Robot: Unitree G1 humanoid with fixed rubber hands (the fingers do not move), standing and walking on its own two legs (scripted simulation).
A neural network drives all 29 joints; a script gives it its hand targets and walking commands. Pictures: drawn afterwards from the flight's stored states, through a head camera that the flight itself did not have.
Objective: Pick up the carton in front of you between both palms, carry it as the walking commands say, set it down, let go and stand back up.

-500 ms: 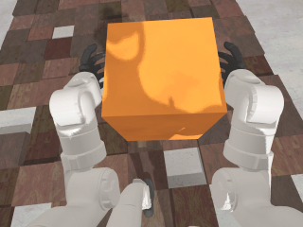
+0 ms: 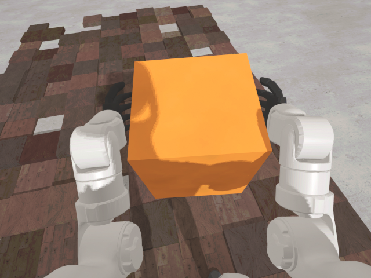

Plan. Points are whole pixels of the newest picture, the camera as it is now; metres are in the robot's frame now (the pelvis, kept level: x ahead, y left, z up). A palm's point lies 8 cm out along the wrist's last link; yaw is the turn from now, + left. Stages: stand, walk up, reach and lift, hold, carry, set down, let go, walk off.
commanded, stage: carry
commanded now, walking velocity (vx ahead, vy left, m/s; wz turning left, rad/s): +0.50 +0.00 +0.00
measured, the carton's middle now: (194, 135) +0.37 -0.02 +0.11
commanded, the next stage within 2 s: none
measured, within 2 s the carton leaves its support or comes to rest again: neither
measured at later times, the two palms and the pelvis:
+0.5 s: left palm (135, 66) +0.67 +0.14 +0.10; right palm (233, 61) +0.66 -0.16 +0.10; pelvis +0.30 -0.01 +0.00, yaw -1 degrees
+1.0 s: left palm out of the picture +0.99 +0.09 +0.20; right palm out of the picture +1.01 -0.20 +0.20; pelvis +0.61 -0.08 +0.04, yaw +1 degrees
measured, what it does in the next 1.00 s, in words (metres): climbs: left foot, then right foot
